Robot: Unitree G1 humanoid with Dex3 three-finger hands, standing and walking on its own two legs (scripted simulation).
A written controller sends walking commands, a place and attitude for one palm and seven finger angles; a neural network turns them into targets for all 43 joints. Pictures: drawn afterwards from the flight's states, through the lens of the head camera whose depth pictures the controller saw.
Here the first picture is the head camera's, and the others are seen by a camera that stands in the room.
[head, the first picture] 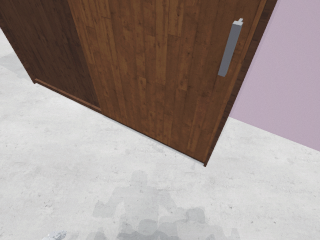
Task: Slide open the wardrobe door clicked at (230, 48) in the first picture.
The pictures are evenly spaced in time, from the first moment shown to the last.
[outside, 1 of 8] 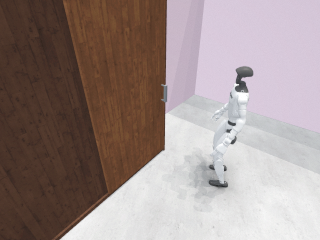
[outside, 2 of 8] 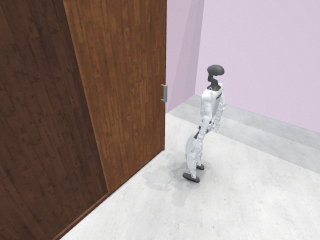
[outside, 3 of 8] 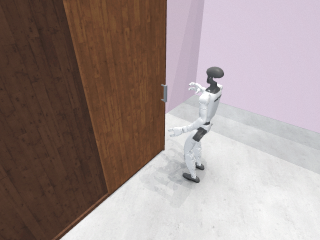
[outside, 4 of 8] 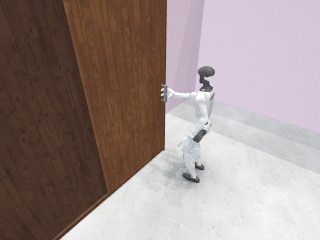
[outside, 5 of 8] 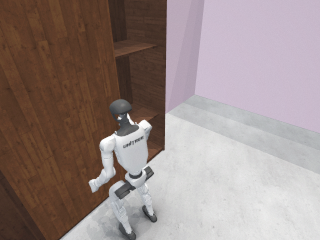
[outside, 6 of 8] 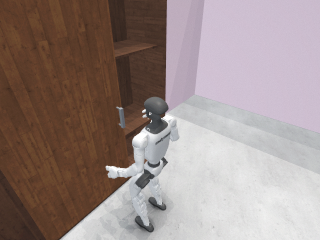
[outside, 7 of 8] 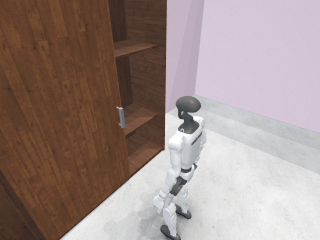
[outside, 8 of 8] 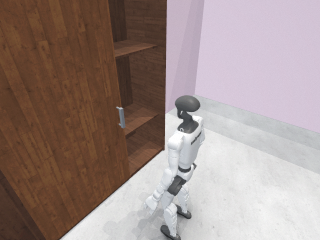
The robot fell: no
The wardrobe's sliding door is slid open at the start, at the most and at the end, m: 0.00 0.62 0.62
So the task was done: yes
